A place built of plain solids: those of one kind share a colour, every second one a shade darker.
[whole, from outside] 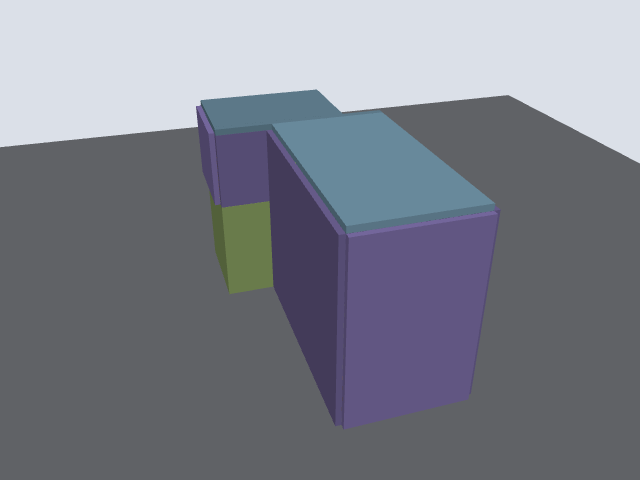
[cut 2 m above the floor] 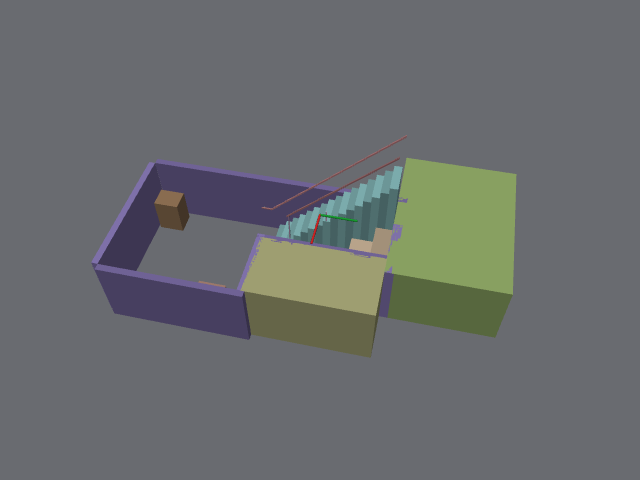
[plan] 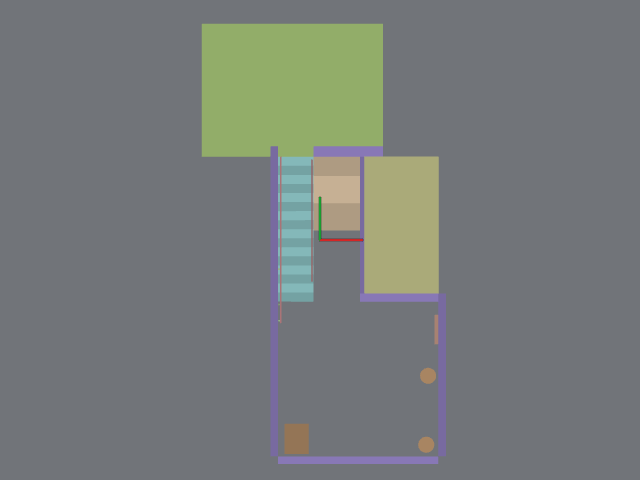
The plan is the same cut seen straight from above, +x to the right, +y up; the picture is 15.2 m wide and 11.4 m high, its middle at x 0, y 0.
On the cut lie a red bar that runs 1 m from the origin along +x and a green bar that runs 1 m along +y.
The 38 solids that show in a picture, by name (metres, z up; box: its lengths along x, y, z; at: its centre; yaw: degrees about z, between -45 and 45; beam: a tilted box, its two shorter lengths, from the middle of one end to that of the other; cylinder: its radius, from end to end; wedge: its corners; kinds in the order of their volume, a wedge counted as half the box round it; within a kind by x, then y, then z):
{
 "floor_1": {"box": [4.31, 3.16, 3.8], "at": [-0.66, 3.56, 1.6]},
 "fill_1": {"box": [1.77, 3.35, 6.07], "at": [1.93, 0.31, 2.98]},
 "wall_1": {"box": [0.18, 2.91, 2.53], "at": [-2.9, 3.68, 4.76]},
 "wall_2": {"box": [1.81, 0.25, 2.53], "at": [-1.9, 2.1, 4.76]},
 "wall_3": {"box": [0.18, 7.37, 6.08], "at": [-1.09, -1.46, 2.99]},
 "wall_4": {"box": [1.65, 0.25, 6.08], "at": [0.67, 2.1, 2.99]},
 "wall_5": {"box": [3.81, 0.18, 6.08], "at": [0.91, -5.23, 2.99]},
 "wall_6": {"box": [0.18, 3.44, 6.08], "at": [1.04, 0.25, 2.99]},
 "wall_7": {"box": [1.86, 0.2, 6.08], "at": [1.88, -1.37, 2.99]},
 "wall_8": {"box": [0.18, 3.87, 6.08], "at": [2.9, -3.2, 2.99]},
 "roof_1": {"box": [4.31, 2.91, 0.2], "at": [-0.66, 3.68, 6.13]},
 "roof_2": {"box": [5.62, 0.25, 0.2], "at": [0.0, 2.1, 6.13]},
 "roof_3": {"box": [3.81, 7.12, 0.2], "at": [0.91, -1.58, 6.13]},
 "tread_1": {"wedge": [[-1.0, -1.46, -0.05], [-1.0, -1.46, 0.21], [-1.0, -1.24, -0.05], [-1.0, -1.24, 0.21], [-0.16, -1.46, -0.05], [-0.16, -1.46, 0.21], [-0.16, -1.25, -0.05], [-0.16, -1.25, 0.21]]},
 "tread_2": {"wedge": [[-1.0, -1.25, -0.05], [-1.0, -1.25, 0.41], [-1.0, -1.03, -0.05], [-1.0, -1.03, 0.41], [-0.16, -1.25, -0.05], [-0.16, -1.25, 0.41], [-0.16, -1.03, -0.05], [-0.16, -1.03, 0.41]]},
 "tread_3": {"wedge": [[-1.0, -1.03, -0.05], [-1.0, -1.03, 0.62], [-1.0, -0.82, -0.05], [-1.0, -0.82, 0.62], [-0.16, -1.03, -0.05], [-0.16, -1.03, 0.62], [-0.16, -0.82, -0.05], [-0.16, -0.82, 0.62]]},
 "tread_4": {"wedge": [[-1.0, -0.82, -0.05], [-1.0, -0.82, 0.82], [-1.0, -0.6, -0.05], [-1.0, -0.6, 0.82], [-0.16, -0.82, -0.05], [-0.16, -0.82, 0.82], [-0.16, -0.6, -0.05], [-0.16, -0.6, 0.82]]},
 "tread_5": {"wedge": [[-1.0, -0.6, -0.05], [-1.0, -0.6, 1.03], [-1.0, -0.38, -0.05], [-1.0, -0.38, 1.03], [-0.16, -0.6, -0.05], [-0.16, -0.6, 1.03], [-0.16, -0.39, -0.05], [-0.16, -0.39, 1.03]]},
 "tread_6": {"wedge": [[-1.0, -0.39, -0.05], [-1.0, -0.39, 1.24], [-1.0, -0.17, -0.05], [-1.0, -0.17, 1.24], [-0.16, -0.39, -0.05], [-0.16, -0.39, 1.24], [-0.16, -0.17, -0.05], [-0.16, -0.17, 1.24]]},
 "tread_7": {"wedge": [[-1.0, -0.17, -0.05], [-1.0, -0.17, 1.44], [-1.0, 0.04, -0.05], [-1.0, 0.04, 1.44], [-0.16, -0.17, -0.05], [-0.16, -0.17, 1.44], [-0.16, 0.04, -0.05], [-0.16, 0.04, 1.44]]},
 "tread_8": {"wedge": [[-1.0, 0.04, -0.05], [-1.0, 0.04, 1.65], [-1.0, 0.26, -0.05], [-1.0, 0.26, 1.65], [-0.16, 0.04, -0.05], [-0.16, 0.04, 1.65], [-0.16, 0.26, -0.05], [-0.16, 0.26, 1.65]]},
 "tread_9": {"wedge": [[-1.0, 0.26, -0.05], [-1.0, 0.26, 1.85], [-1.0, 0.47, -0.05], [-1.0, 0.47, 1.85], [-0.16, 0.26, -0.05], [-0.16, 0.26, 1.85], [-0.16, 0.48, -0.05], [-0.16, 0.48, 1.85]]},
 "tread_10": {"wedge": [[-1.0, 0.47, -0.05], [-1.0, 0.47, 2.06], [-1.0, 0.69, -0.05], [-1.0, 0.69, 2.06], [-0.16, 0.47, -0.05], [-0.16, 0.47, 2.06], [-0.16, 0.69, -0.05], [-0.16, 0.69, 2.06]]},
 "tread_11": {"wedge": [[-1.0, 0.69, -0.05], [-1.0, 0.69, 2.26], [-1.0, 0.9, -0.05], [-1.0, 0.9, 2.27], [-0.16, 0.69, -0.05], [-0.16, 0.69, 2.26], [-0.16, 0.9, -0.05], [-0.16, 0.9, 2.27]]},
 "tread_12": {"wedge": [[-1.0, 0.9, -0.05], [-1.0, 0.9, 2.47], [-1.0, 1.12, -0.05], [-1.0, 1.12, 2.47], [-0.16, 0.9, -0.05], [-0.16, 0.9, 2.47], [-0.16, 1.12, -0.05], [-0.16, 1.12, 2.47]]},
 "tread_13": {"wedge": [[-1.0, 1.12, -0.05], [-1.0, 1.12, 2.68], [-1.0, 1.33, -0.05], [-1.0, 1.33, 2.68], [-0.16, 1.11, -0.05], [-0.16, 1.11, 2.67], [-0.16, 1.33, -0.05], [-0.16, 1.33, 2.68]]},
 "tread_14": {"wedge": [[-1.0, 1.33, -0.05], [-1.0, 1.33, 2.88], [-1.0, 1.55, -0.05], [-1.0, 1.55, 2.88], [-0.16, 1.33, -0.05], [-0.16, 1.33, 2.88], [-0.16, 1.55, -0.05], [-0.16, 1.55, 2.88]]},
 "tread_15": {"wedge": [[-1.0, 1.54, -0.05], [-1.0, 1.54, 3.09], [-1.0, 1.76, -0.05], [-1.0, 1.76, 3.09], [-0.16, 1.54, -0.05], [-0.16, 1.54, 3.09], [-0.16, 1.76, -0.05], [-0.16, 1.76, 3.09]]},
 "tread_16": {"wedge": [[-1.0, 1.76, -0.05], [-1.0, 1.76, 3.29], [-1.0, 1.98, -0.05], [-1.0, 1.98, 3.3], [-0.16, 1.76, -0.05], [-0.16, 1.76, 3.29], [-0.16, 1.98, -0.05], [-0.16, 1.98, 3.3]]},
 "mass_1": {"box": [1.1, 0.65, 0.56], "at": [0.4, 0.55, 0.23]},
 "mass_2": {"box": [1.1, 0.65, 1.17], "at": [0.4, 1.2, 0.54]},
 "mass_3": {"box": [1.1, 0.47, 1.79], "at": [0.4, 1.75, 0.85]},
 "bin_1": {"box": [0.58, 0.72, 1.11], "at": [-0.56, -4.72, 0.51]},
 "bin_2": {"cylinder": 0.19, "from": [2.52, -4.86, 0.0], "to": [2.52, -4.86, 0.75]},
 "bin_3": {"cylinder": 0.19, "from": [2.57, -3.23, 0.0], "to": [2.57, -3.23, 0.75]},
 "guard_rail_1": {"wedge": [[-0.95, -1.68, 0.86], [-0.95, -1.68, 0.92], [-0.95, 1.98, 4.36], [-0.95, 1.98, 4.42], [-0.91, -1.68, 0.86], [-0.91, -1.68, 0.92], [-0.91, 1.98, 4.36], [-0.91, 1.98, 4.42]]},
 "guard_rail_2": {"wedge": [[-0.21, -0.99, 1.52], [-0.21, -0.99, 1.58], [-0.21, 1.91, 4.3], [-0.21, 1.91, 4.35], [-0.17, -0.99, 1.52], [-0.17, -0.99, 1.58], [-0.17, 1.91, 4.3], [-0.17, 1.91, 4.35]]},
 "cabinet_1": {"box": [0.09, 0.7, 0.79], "at": [2.77, -2.13, 1.56]}
}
